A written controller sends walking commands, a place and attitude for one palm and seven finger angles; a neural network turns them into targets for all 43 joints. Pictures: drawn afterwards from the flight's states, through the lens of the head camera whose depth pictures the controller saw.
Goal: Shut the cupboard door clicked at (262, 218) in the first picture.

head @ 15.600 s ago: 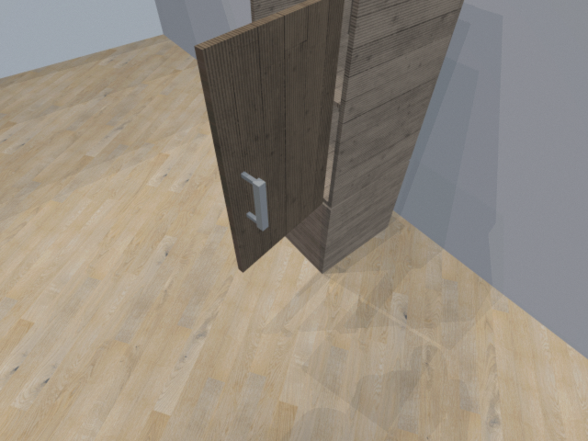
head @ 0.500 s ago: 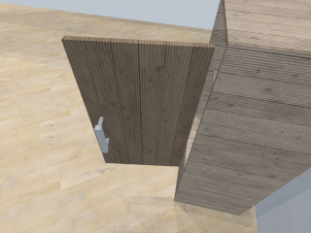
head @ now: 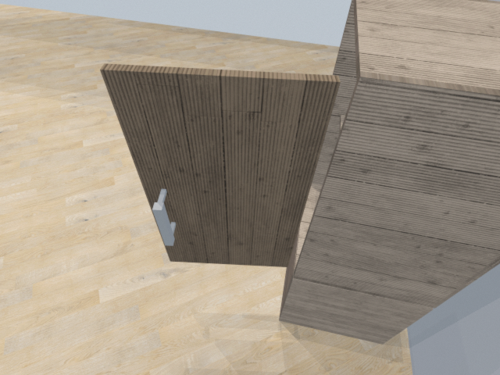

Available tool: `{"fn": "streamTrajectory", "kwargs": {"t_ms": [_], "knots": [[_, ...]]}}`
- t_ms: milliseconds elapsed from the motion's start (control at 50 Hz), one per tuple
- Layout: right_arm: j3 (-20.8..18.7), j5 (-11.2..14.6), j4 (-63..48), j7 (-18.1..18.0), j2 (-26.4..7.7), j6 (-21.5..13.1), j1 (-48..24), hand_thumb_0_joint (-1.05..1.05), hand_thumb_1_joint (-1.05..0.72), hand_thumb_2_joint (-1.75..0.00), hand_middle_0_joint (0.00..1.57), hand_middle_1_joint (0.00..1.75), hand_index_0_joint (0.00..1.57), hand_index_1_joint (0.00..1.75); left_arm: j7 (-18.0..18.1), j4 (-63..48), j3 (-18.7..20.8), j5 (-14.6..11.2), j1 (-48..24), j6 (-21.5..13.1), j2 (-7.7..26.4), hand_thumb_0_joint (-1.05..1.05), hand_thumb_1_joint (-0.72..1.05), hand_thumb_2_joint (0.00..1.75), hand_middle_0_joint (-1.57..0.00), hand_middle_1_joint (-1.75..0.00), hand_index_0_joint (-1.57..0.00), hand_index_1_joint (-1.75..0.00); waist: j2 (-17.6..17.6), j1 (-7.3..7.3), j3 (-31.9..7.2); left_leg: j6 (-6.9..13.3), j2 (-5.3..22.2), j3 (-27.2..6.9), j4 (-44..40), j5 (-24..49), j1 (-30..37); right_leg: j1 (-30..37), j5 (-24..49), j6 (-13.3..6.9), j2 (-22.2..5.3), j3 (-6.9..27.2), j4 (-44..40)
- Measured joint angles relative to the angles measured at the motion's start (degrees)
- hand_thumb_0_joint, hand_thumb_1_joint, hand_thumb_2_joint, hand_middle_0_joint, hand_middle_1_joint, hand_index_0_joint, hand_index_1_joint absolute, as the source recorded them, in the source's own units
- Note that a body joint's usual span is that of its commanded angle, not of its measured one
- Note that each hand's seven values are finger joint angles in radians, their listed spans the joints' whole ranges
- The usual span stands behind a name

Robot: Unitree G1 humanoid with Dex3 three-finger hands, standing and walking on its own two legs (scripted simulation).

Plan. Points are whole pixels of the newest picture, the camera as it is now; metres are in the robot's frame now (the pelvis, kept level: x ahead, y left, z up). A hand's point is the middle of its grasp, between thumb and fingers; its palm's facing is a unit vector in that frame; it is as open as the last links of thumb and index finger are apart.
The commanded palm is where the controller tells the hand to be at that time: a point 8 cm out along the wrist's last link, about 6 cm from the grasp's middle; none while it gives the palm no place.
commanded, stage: come to a stop and stand still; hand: left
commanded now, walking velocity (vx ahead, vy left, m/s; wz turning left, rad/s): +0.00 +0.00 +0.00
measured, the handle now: (166, 218) +0.43 +0.21 -0.08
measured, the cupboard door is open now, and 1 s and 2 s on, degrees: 100 100 100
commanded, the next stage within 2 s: look again from close up in 0.84 s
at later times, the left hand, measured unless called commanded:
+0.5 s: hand out of the picture +0.05 +0.19 -0.17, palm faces +0.00 -0.97 -0.23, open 7.4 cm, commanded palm none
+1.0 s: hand out of the picture +0.04 +0.17 -0.17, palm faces +0.01 -0.98 -0.19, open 7.4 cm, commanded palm none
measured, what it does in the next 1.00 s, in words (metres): stands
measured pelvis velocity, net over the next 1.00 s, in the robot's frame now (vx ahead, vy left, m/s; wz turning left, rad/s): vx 0.05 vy -0.01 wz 0.00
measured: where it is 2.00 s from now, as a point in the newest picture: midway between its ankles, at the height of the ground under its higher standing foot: outside the picture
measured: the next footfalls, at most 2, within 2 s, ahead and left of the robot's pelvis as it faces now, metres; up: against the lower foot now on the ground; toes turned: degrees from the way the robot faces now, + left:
none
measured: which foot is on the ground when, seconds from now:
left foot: down 0.00-1.00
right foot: down 0.00-1.00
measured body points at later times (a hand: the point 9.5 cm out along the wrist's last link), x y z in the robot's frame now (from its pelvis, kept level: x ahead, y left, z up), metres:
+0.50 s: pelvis +0.02 +0.00 +0.00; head +0.04 -0.01 +0.45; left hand +0.05 +0.24 -0.15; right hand +0.03 -0.22 -0.16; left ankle +0.04 +0.12 -0.74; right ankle +0.00 -0.15 -0.74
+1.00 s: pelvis +0.05 -0.01 +0.01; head +0.06 +0.00 +0.45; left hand +0.04 +0.22 -0.16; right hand +0.08 -0.24 -0.15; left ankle +0.04 +0.12 -0.74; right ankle +0.01 -0.15 -0.74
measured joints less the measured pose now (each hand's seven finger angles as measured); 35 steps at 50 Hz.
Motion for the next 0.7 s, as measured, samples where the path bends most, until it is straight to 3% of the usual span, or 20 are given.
{"fn": "streamTrajectory", "kwargs": {"t_ms": [80,200,340,700], "knots": [[0.2,0.2,1.7,0.0,0.1,-0.1,2.5,0.01,-0.92,-0.9,0.2,0.3,0.2,0.3,0.5,0.9,-0.2,0.0,0.4,-0.8,0.0,0.01,0.92,0.9,-0.2,-0.29,-0.2,-0.3,0.2,-0.23,0.1,-0.1,0.1,0.0,-0.8,0.4,0.3,0.7,0.7,0.0,0.2,-0.1,-1.5],[0.8,-0.3,-0.7,0.2,-0.7,-0.8,7.0,0.01,-0.91,-0.9,0.2,0.3,0.2,0.3,0.5,1.7,-0.8,-0.2,1.1,-0.7,0.3,0.01,0.91,0.9,-0.2,-0.29,-0.2,-0.3,1.8,-2.12,-0.3,0.6,-0.4,-0.8,4.6,-3.0,-1.7,-0.8,-2.9,-0.6,-0.6,-0.6,3.6],[2.2,-0.2,-0.1,0.3,0.7,-1.4,7.0,0.01,-0.91,-0.9,0.2,0.3,0.2,0.3,0.4,1.7,-0.8,-0.5,0.4,-1.4,1.0,0.0,0.91,0.9,-0.2,-0.29,-0.2,-0.3,2.1,-1.49,-0.4,0.6,-1.2,-0.1,2.8,-2.9,0.6,0.6,-3.3,0.3,-1.3,0.0,3.2],[2.2,0.2,3.0,-0.3,-0.5,-2.4,1.4,0.01,-0.91,-0.9,0.2,0.3,0.2,0.3,0.3,4.1,-1.2,-0.5,-0.9,-1.9,0.3,0.0,0.92,0.9,-0.2,-0.29,-0.2,-0.3,-0.2,-0.26,0.6,-0.3,-0.7,0.5,-1.8,-2.2,4.9,4.4,-2.6,0.1,-0.6,0.3,-1.0]]}}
